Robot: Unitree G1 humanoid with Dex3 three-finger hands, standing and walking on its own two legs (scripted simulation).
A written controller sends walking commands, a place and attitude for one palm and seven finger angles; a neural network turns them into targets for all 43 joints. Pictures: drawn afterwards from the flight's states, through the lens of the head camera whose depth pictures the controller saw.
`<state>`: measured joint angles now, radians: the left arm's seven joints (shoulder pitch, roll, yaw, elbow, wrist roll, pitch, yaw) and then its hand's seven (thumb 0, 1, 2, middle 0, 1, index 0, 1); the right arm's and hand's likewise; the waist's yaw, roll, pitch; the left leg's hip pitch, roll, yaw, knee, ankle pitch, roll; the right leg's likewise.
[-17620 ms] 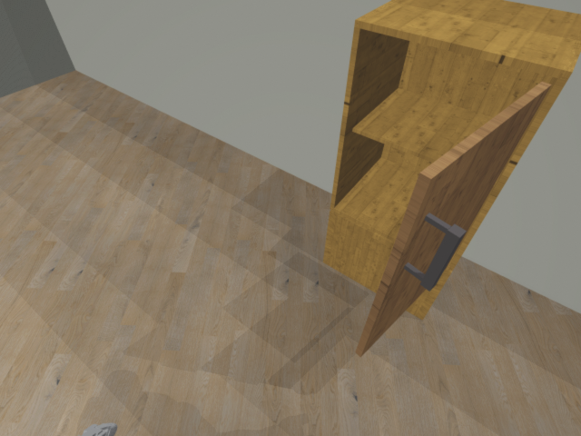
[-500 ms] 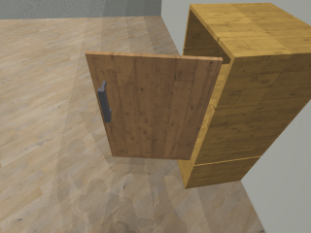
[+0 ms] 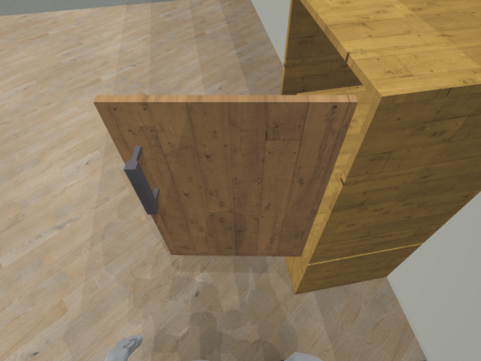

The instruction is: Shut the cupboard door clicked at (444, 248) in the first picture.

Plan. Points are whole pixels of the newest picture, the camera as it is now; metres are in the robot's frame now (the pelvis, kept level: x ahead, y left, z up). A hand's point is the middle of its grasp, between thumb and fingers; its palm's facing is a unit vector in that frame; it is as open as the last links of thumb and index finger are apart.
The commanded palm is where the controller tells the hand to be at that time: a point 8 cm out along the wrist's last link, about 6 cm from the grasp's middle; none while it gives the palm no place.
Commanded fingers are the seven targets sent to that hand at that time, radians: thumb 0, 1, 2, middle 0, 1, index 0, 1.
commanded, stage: come to a stop and stand still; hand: left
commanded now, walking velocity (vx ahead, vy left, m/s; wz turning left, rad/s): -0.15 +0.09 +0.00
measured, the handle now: (145, 181) +0.43 +0.20 +0.02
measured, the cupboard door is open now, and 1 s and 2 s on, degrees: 79 79 79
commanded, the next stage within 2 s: look again from close up in 1.00 s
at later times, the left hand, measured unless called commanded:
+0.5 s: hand out of the picture -0.03 +0.25 -0.16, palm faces -0.01 -0.98 -0.18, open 7.4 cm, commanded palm none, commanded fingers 0.00 0.90 0.90 -0.20 -0.30 -0.20 -0.30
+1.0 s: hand out of the picture -0.03 +0.18 -0.17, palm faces -0.02 -0.99 -0.16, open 7.3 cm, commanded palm none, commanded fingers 0.00 0.90 0.90 -0.20 -0.30 -0.20 -0.30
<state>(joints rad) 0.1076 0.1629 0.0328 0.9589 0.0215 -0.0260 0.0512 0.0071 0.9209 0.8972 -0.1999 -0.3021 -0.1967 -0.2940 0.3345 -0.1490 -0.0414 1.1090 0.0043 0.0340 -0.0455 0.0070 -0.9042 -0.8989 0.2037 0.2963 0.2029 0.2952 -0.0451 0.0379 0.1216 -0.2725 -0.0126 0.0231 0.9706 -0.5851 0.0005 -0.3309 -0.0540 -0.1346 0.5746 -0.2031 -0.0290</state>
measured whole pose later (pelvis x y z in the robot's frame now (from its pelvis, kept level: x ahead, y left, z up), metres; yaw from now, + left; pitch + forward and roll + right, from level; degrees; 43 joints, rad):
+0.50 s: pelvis -0.03 +0.06 +0.02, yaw -3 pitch +1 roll -2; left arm 0.32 0.21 0.07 1.02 0.03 0.07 0.01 0.01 0.91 0.90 -0.20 -0.30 -0.20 -0.29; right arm 0.24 -0.15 -0.02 0.99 -0.03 0.00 -0.04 0.01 -0.92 -0.90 0.21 0.30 0.21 0.30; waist -0.01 -0.03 0.03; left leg -0.25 0.02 0.10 0.40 -0.18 0.05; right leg -0.33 -0.01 -0.01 0.88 -0.44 0.03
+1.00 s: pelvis -0.04 +0.02 +0.01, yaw -3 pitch -2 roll +0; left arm 0.30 0.14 0.00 1.10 0.01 0.00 0.04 0.01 0.93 0.90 -0.20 -0.30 -0.20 -0.29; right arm 0.28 -0.11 0.00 1.16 -0.01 0.02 -0.03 0.01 -0.91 -0.90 0.20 0.30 0.20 0.29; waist -0.01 -0.02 0.04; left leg -0.23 0.05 0.05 0.46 -0.20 -0.01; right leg -0.09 -0.01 -0.04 0.43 -0.31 0.00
